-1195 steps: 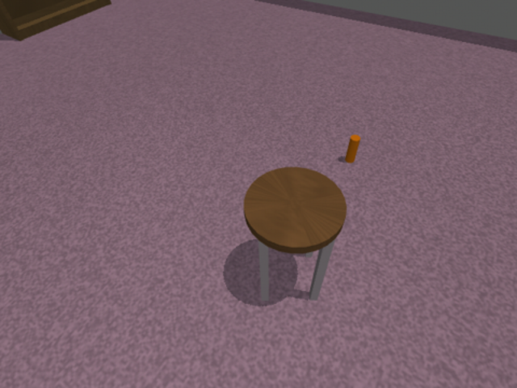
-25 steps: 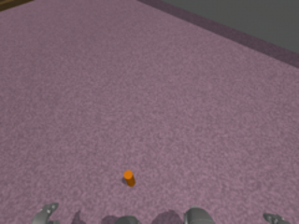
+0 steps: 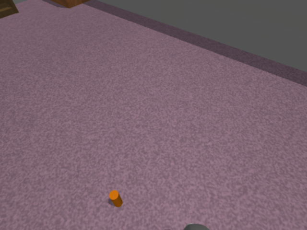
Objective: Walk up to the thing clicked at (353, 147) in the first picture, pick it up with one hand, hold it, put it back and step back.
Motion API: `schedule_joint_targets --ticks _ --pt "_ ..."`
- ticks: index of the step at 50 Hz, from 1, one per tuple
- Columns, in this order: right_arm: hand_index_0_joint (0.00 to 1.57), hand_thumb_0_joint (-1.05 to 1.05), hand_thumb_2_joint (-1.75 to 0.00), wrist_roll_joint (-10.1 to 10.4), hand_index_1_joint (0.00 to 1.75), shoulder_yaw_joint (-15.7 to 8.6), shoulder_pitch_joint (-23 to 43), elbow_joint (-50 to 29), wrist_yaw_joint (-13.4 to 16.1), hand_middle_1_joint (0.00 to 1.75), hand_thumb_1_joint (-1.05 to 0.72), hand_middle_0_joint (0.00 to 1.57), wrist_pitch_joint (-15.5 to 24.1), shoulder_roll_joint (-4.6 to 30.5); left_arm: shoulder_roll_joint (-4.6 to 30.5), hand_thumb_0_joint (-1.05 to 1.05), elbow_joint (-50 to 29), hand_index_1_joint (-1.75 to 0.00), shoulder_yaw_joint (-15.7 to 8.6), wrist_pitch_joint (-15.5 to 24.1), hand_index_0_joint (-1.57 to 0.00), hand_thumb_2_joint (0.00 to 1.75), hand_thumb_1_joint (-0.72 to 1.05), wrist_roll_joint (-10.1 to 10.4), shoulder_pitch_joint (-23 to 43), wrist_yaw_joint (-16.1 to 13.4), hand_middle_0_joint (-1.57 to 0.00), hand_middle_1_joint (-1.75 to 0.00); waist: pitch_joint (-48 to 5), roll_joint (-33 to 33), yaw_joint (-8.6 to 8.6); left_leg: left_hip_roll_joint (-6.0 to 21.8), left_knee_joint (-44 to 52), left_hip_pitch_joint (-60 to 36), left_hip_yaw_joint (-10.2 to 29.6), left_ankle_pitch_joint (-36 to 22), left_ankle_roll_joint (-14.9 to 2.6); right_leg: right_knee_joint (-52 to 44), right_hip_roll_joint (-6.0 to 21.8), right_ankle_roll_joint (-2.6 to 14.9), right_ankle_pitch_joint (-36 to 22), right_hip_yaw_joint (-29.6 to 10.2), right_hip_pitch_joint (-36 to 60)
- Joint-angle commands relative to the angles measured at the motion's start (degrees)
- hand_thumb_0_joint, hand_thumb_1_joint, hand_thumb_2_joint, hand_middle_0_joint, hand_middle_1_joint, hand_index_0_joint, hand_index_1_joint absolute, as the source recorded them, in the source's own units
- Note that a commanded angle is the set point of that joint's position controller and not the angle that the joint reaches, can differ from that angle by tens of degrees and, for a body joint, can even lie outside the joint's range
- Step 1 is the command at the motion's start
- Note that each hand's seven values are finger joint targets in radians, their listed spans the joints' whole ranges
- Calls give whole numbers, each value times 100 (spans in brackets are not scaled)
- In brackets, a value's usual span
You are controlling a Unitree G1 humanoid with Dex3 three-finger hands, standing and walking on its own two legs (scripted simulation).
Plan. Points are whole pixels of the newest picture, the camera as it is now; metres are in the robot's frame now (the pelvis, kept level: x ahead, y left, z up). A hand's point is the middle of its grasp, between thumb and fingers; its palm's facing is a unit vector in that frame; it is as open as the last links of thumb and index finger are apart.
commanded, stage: walk up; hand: left
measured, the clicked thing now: (116, 199) +0.39 +0.23 -0.67
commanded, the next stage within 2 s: none
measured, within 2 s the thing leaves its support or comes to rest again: neither
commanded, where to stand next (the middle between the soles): +0.06 +0.02 m, yaw +3 degrees
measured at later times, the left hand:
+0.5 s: hand out of the picture +0.05 +0.35 -0.13, palm faces +0.04 -0.90 -0.44, open 7.4 cm
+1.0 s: hand out of the picture +0.15 +0.27 -0.15, palm faces +0.04 -0.93 -0.37, open 7.3 cm
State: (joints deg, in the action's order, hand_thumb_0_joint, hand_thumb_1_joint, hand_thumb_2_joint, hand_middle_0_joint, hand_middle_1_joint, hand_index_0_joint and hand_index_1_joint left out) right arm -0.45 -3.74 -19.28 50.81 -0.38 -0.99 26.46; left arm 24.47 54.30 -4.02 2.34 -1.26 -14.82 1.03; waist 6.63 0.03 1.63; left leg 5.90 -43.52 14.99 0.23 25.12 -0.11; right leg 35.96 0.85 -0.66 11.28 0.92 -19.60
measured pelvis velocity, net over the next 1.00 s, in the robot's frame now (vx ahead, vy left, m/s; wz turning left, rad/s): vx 0.03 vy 0.01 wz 0.09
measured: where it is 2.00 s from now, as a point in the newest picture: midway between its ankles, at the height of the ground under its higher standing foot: outside the picture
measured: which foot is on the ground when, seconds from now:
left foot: up 0.00-0.32, down 0.34-0.76, up 0.78-1.00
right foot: down 0.00-0.36, up 0.38-0.72, down 0.74-1.00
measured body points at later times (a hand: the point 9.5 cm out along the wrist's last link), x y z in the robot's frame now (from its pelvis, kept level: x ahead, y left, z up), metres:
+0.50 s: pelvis -0.01 +0.04 +0.01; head +0.00 +0.05 +0.45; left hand +0.05 +0.40 -0.10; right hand +0.03 -0.28 -0.10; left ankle -0.02 +0.16 -0.72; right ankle +0.06 -0.10 -0.66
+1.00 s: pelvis +0.03 +0.01 -0.01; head +0.07 +0.01 +0.43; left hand +0.15 +0.32 -0.12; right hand +0.13 -0.30 -0.14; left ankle +0.03 +0.14 -0.71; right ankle +0.15 -0.11 -0.72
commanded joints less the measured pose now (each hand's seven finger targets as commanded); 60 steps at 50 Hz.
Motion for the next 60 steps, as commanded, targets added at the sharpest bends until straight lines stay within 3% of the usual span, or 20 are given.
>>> schedule_joint_targets --ticks 1,7,13,16,17,18,19,22,29,33,36,38,39,42,48,51,52,54,57,60 --pt "20 0 -90 157 30 -240 165 -446 143 30 -90 20 -115 842 1764 0 -540 -30 -309 120 -20 90 90 43 205 -294 -20 -30 -640 368 -172 -556 -1883 851 1013 1118 -133 -1502 2057 1415 -426 -2638 357" --pt "20 0 -90 -131 30 -425 -78 -393 18 30 -90 20 -259 1074 1694 0 -598 -30 -460 90 -20 90 90 29 74 -505 -20 -30 -845 679 -292 -507 -2786 1723 1026 244 64 -1084 1815 1363 43 -1767 860" --pt "20 0 -90 -120 30 -401 -12 -305 -191 30 -90 20 -90 905 1677 0 -875 -30 -493 65 -20 90 90 -155 646 -375 -20 -30 -609 1677 -255 -413 -601 957 -16 814 -12 -1218 1580 1332 2399 -1358 -144" --pt "20 0 -90 -126 30 -437 -439 66 -122 30 -90 20 27 871 1228 0 -863 -30 -290 -137 -20 90 90 -12 924 -307 -20 -30 -532 514 98 -744 807 -597 -245 -432 -99 95 1028 743 2416 -649 -1513" --pt "20 0 -90 -207 30 -455 -498 11 -63 30 -90 20 90 1136 871 0 -880 -30 -178 -183 -20 90 90 39 847 -313 -20 -30 -359 -604 153 -77 2042 -282 1154 679 -314 1379 548 500 2341 -255 -1795" --pt "20 0 -90 -174 30 -520 160 -303 -44 30 -90 20 123 1847 843 0 -899 -30 -148 -179 -20 90 90 132 1022 -369 -20 -30 -119 -1607 147 1422 3055 824 3769 1727 -1057 2100 -255 234 2424 -218 -1900" --pt "20 0 -90 -112 30 -712 -369 -231 -90 30 -90 20 299 2241 1433 0 -1063 -30 -315 -75 -20 90 90 -109 1389 -220 -20 -30 134 -875 417 1898 3823 592 5142 4551 -1762 2833 9 324 2361 -666 -2492" --pt "20 0 -90 -131 30 -541 -234 -205 50 30 -90 20 592 1589 1375 0 -625 -30 -297 7 -20 90 90 60 808 -29 -20 -30 130 -162 173 1100 2931 -1164 3235 2169 -968 2964 260 249 952 -969 -3325" --pt "20 0 -90 -87 30 -382 -169 -359 34 30 -90 20 702 1260 1084 0 -659 -30 -257 -17 -20 90 90 33 656 203 -20 -30 158 -948 73 825 2733 -657 1088 -919 -1138 1309 341 2 505 -371 -1670" --pt "20 0 -90 -18 30 -216 70 -427 84 30 -90 20 476 1063 839 0 -474 -30 -153 11 -20 90 90 111 468 70 -20 -30 -203 -1259 -74 510 1593 88 295 -3550 -875 293 -3 117 146 223 138" --pt "20 0 -90 146 30 -50 -37 -432 112 30 -90 20 312 614 1131 0 -182 -30 -228 99 -20 90 90 111 -248 -86 -20 -30 -915 -123 -465 -56 -363 440 -13 -2513 -442 -812 201 258 -1323 -197 1623" --pt "20 0 -90 156 30 7 -451 -386 200 30 -90 20 203 524 1573 0 -431 -30 -246 126 -20 90 90 114 59 -136 -20 -30 -1323 647 -209 -583 -1508 871 400 1023 -219 -1355 2135 1368 -1343 -2833 1418" --pt "20 0 -90 132 30 -122 -292 -266 236 30 -90 20 144 833 1555 0 -453 -30 -231 99 -20 90 90 112 249 -153 -20 -30 -1149 404 -215 -478 -1708 721 555 1338 -219 -1350 2052 1561 -507 -2807 906" --pt "20 0 -90 135 30 -150 -349 56 202 30 -90 20 94 940 1501 0 -524 -30 -193 0 -20 90 90 35 806 -204 -20 -30 -755 863 -38 -298 -1190 719 383 743 -170 -1365 1533 1160 924 -2031 100" --pt "20 0 -90 -66 30 -228 110 86 58 30 -90 20 -80 903 1550 0 -467 -30 -284 -86 -20 90 90 64 806 -340 -20 -30 -870 1009 -216 -427 -899 730 24 358 -107 -1083 1668 1271 60 -1982 -139" --pt "20 0 -90 -144 30 -293 -124 131 -33 30 -90 20 -41 885 1443 0 -532 -30 -222 -138 -20 90 90 79 1152 -386 -20 -30 -1053 931 86 -451 236 63 -75 -203 -223 -613 1514 1011 189 -1589 -567" --pt "20 0 -90 -204 30 -339 -146 154 -52 30 -90 20 -17 964 1266 0 -529 -30 -158 -168 -20 90 90 99 1130 -389 -20 -30 -1014 584 106 -402 702 -187 135 -106 -332 -306 1288 770 620 -1363 -938" --pt "20 0 -90 -191 30 -501 685 -197 -83 30 -90 20 -28 1716 1097 0 -522 -30 -169 -208 -20 90 90 160 1318 -470 -20 -30 -441 -1619 163 1332 2691 898 2925 567 -1264 2226 -405 271 2319 -206 -1356" --pt "20 0 -90 -199 30 -340 987 -310 58 30 -90 20 86 1087 1015 0 -305 -30 -187 -182 -20 90 90 221 937 -487 -20 -30 -442 -413 -145 862 1745 143 1688 -2706 -1000 3094 -382 274 1930 -868 -1444" --pt "20 0 -90 -153 30 -342 872 -246 90 30 -90 20 225 1051 935 0 -177 -30 -113 -112 -20 90 90 125 665 -306 -20 -30 -927 -551 -66 750 1752 -834 1437 -1407 -951 1964 -148 172 1597 -555 -1201"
